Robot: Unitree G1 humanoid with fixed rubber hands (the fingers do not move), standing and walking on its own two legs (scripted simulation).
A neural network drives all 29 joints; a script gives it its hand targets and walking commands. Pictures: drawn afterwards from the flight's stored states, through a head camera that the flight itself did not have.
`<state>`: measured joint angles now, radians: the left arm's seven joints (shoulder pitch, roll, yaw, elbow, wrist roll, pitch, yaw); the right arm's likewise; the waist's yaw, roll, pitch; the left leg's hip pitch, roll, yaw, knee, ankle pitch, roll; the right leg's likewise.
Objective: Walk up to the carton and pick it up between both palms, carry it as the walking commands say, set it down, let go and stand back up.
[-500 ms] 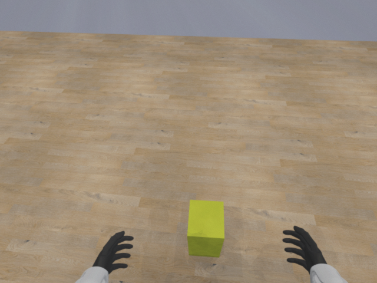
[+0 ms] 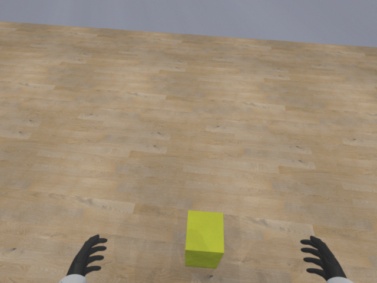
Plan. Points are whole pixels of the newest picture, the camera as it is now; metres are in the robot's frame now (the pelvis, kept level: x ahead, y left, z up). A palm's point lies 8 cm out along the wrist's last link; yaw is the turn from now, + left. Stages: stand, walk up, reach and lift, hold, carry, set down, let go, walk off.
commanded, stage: stand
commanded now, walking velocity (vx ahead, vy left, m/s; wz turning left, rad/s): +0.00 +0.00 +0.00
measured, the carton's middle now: (202, 241) +0.38 -0.04 -0.62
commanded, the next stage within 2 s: none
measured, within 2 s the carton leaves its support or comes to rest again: neither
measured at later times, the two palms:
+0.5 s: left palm (75, 266) +0.16 +0.28 -0.08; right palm (328, 262) +0.18 -0.26 -0.04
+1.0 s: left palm out of the picture +0.10 +0.27 -0.08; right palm out of the picture +0.12 -0.27 -0.04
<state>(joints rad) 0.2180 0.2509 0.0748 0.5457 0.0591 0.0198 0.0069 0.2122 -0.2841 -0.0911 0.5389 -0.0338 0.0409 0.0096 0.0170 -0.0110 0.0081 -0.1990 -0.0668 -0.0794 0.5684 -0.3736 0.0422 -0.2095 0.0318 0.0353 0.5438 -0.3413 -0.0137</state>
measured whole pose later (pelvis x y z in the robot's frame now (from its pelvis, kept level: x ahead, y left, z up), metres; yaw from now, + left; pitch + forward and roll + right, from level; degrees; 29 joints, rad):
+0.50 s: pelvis +0.03 +0.01 +0.01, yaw +0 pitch +2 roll -2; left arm 0.21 0.25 0.07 0.63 0.06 0.00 0.03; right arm 0.21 -0.29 -0.09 0.59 -0.03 0.01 -0.03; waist 0.02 -0.02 -0.04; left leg -0.20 -0.07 -0.08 0.57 -0.32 0.06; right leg -0.21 0.03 0.04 0.54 -0.26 -0.01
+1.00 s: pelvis -0.03 +0.01 +0.00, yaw +0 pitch -2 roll -1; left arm 0.23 0.26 0.07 0.67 0.06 -0.02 0.01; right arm 0.21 -0.29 -0.09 0.61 -0.03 0.00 -0.02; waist 0.02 -0.03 -0.04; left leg -0.18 -0.08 -0.06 0.53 -0.31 0.06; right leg -0.19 0.01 0.04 0.52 -0.29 0.01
